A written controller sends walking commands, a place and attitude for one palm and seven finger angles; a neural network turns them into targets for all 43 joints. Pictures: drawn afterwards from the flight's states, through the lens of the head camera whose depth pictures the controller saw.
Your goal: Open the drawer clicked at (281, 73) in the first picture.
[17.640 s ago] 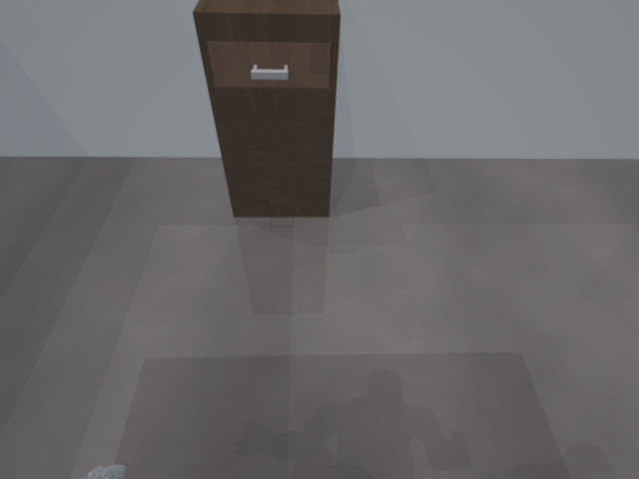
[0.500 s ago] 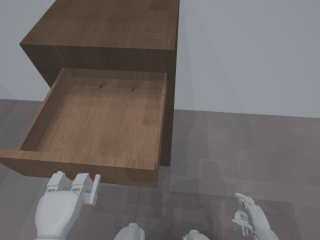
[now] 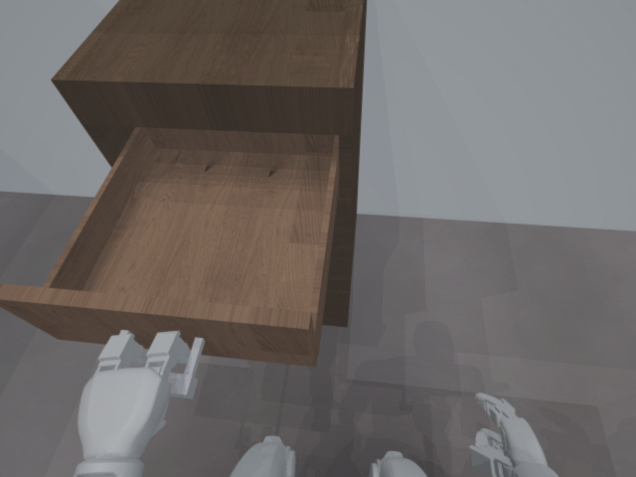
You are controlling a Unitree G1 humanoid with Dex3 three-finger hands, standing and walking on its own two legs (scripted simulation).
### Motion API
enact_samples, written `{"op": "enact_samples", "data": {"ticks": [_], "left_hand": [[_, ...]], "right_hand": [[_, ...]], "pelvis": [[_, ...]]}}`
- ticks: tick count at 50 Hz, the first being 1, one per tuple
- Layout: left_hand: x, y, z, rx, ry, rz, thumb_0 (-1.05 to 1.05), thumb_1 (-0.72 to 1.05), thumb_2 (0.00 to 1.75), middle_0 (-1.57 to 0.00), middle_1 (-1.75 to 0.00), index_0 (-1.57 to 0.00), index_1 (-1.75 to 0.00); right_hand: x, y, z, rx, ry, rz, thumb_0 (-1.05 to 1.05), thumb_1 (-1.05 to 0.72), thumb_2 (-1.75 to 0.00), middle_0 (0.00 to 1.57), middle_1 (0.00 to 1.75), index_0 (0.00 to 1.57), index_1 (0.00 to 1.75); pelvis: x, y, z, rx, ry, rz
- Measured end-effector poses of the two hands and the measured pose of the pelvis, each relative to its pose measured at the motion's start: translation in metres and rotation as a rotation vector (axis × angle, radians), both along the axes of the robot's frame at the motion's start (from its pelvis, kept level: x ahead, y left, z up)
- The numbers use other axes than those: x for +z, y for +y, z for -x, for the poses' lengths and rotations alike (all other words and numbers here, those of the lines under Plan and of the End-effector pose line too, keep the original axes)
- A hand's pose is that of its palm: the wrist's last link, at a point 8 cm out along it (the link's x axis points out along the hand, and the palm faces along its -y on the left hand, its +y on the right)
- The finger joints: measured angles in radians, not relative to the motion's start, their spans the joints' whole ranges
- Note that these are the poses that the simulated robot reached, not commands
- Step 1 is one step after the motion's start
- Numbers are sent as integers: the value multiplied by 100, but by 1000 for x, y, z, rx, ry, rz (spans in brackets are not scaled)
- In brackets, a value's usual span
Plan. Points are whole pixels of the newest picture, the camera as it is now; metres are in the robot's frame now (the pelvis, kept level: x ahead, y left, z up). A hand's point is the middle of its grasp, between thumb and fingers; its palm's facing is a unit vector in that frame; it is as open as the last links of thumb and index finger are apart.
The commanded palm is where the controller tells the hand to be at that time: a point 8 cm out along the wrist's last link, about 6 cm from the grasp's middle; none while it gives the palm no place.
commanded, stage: open the thumb to release the handle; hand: left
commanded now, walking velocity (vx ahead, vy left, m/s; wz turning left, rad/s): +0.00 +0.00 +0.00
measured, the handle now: (153, 362) +0.25 +0.23 +0.00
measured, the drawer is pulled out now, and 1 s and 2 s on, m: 0.30 0.30 0.30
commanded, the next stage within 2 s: lift the hand off the handle in 0.28 s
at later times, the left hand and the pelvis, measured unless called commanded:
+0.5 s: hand (150, 415) +0.19 +0.22 -0.02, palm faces +0.00 -0.09 -1.00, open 13.6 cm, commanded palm +0.18 +0.21 +0.03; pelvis -0.02 +0.00 +0.01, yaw +1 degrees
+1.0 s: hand (147, 401) +0.20 +0.22 +0.00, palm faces +0.00 -0.11 -0.99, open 13.6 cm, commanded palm +0.19 +0.21 +0.06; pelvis -0.01 +0.00 +0.02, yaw +0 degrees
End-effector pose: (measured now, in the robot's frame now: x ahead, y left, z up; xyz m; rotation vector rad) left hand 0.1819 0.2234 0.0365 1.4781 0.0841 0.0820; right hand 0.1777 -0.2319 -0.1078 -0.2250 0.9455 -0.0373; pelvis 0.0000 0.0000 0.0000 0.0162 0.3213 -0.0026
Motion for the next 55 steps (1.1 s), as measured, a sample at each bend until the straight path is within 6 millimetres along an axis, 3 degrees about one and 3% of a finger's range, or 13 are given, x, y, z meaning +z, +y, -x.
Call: {"op": "enact_samples", "data": {"ticks": [14,20,38,55], "left_hand": [[3,0,7,6,21,1,1,-22,41,-32,-124,-34,-123],[2,-1,10,12,7,5,0,-40,34,-30,-122,-33,-121],[1,-2,-2,9,12,-2,0,-48,30,-31,-121,-35,-124],[23,-1,-3,2,14,16,0,-49,30,-31,-120,-36,-122]], "right_hand": [[14,0,15,-6,-37,-4,1,-90,-90,21,30,20,30],[14,-2,18,-4,-38,5,1,-91,-90,21,30,20,30],[11,9,25,-8,-14,-6,1,-91,-90,21,30,20,30],[31,7,19,-19,-34,2,1,-91,-90,21,30,20,30]], "pelvis": [[7,-2,12,7,-38,6],[6,-2,16,8,-43,6],[10,2,19,16,-52,12],[23,6,12,10,-87,14]]}}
